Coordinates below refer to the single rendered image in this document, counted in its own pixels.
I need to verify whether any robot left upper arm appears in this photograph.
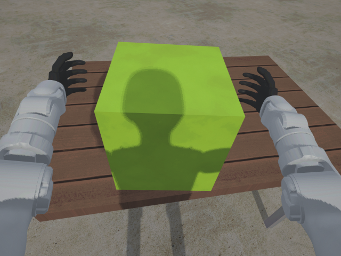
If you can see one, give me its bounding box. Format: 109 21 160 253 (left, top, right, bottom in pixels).
0 159 53 256

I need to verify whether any left robot hand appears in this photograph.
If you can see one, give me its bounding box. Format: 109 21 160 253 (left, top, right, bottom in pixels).
48 52 87 97

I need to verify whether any right robot hand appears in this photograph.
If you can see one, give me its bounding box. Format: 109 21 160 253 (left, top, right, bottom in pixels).
238 67 278 112

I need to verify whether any table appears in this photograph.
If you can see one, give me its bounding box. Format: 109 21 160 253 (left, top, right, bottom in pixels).
35 55 341 229

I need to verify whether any robot right upper arm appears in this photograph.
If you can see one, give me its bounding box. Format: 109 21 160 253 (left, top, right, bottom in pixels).
281 171 341 256

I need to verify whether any right robot forearm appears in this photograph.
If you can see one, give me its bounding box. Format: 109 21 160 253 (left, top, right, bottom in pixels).
259 95 341 178

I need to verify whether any left robot forearm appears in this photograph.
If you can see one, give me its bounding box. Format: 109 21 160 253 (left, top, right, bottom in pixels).
0 80 67 165

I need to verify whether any carton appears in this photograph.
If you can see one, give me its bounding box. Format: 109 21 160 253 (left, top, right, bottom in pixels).
94 42 245 191

